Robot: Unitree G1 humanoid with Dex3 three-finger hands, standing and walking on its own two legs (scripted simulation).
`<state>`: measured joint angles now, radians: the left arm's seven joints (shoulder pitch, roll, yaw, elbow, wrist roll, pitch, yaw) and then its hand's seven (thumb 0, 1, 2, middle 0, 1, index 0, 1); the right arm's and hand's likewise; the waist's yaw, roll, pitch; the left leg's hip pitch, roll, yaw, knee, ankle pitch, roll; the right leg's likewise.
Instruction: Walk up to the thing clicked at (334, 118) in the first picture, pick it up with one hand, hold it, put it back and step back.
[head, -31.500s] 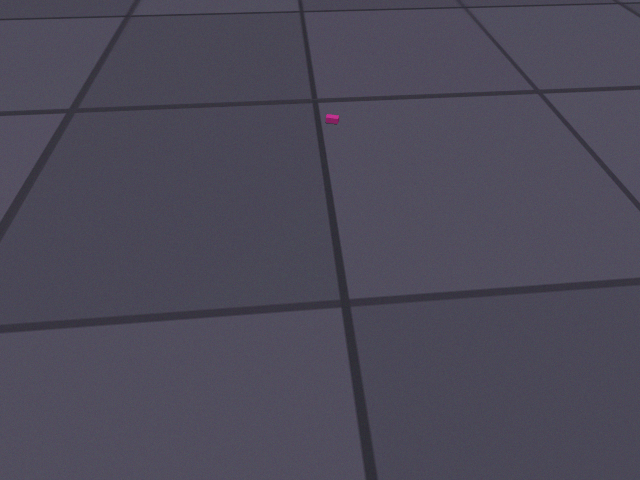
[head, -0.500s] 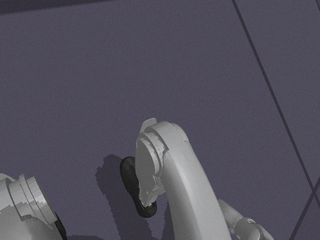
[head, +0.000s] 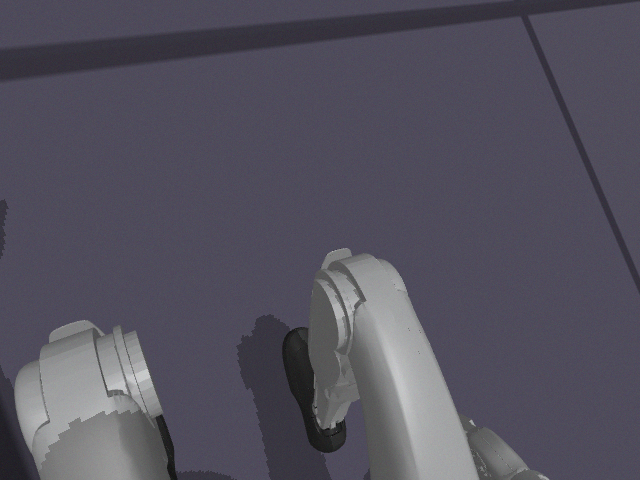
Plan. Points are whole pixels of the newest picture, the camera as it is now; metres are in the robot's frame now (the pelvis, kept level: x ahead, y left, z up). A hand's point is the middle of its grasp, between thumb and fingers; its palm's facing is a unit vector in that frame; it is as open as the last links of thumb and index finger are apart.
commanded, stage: settle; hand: left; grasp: from above
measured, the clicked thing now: out of the picture +0.47 +0.33 -0.23
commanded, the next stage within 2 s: lift in 0.30 s
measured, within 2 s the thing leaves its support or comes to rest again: neither
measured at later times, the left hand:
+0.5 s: hand out of the picture +0.45 +0.31 -0.12, palm faces -0.46 +0.00 -0.89, open 6.5 cm
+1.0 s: hand out of the picture +0.39 +0.32 +0.00, palm faces -0.47 -0.04 -0.88, open 6.8 cm
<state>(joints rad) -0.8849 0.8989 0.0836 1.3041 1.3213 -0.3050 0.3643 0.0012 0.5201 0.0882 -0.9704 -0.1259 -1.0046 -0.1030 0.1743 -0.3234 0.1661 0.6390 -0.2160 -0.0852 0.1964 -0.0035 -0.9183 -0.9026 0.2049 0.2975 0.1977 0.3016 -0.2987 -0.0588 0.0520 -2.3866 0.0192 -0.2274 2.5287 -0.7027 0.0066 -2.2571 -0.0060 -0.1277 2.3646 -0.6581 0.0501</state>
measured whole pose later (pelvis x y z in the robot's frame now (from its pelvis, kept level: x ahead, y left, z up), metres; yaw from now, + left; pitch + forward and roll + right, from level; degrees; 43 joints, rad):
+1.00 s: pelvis -0.01 -0.01 +0.10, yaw +7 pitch +34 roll -7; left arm -0.70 0.71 -0.02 0.92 1.12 -0.32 0.05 -0.01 0.47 0.19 -0.96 -0.15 -0.98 -0.14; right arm 0.17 -0.28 0.00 0.64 -0.04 0.06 0.08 0.00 -0.92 -0.91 0.20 0.30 0.20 0.30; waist -0.15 0.03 -0.14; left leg -2.11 0.03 -0.09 2.15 -0.64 0.02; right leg -2.04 -0.04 -0.04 2.07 -0.62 0.05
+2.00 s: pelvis +0.04 +0.00 +0.40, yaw +10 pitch +13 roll -2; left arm -0.32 0.48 -0.14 0.77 1.05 -0.22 0.05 -0.01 0.46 0.22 -0.95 -0.18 -0.97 -0.17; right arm 0.24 -0.24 -0.03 0.71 0.03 0.01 -0.06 0.00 -0.92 -0.91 0.20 0.30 0.20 0.30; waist -0.07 0.03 -0.12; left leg -0.85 0.05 0.02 1.05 -0.43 0.00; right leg -0.83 -0.02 -0.01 1.00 -0.40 0.03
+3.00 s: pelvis +0.06 +0.00 +0.44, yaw +10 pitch +6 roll +0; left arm -0.22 0.48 -0.16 0.59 1.02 -0.21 -0.08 -0.01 0.48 0.13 -1.01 -0.09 -1.04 -0.07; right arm 0.20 -0.24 -0.03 0.68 0.05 0.09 -0.08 0.01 -0.91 -0.90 0.20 0.30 0.20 0.30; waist -0.02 0.04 -0.06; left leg -0.49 0.04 0.05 0.72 -0.33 0.00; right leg -0.50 -0.03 0.01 0.71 -0.31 0.03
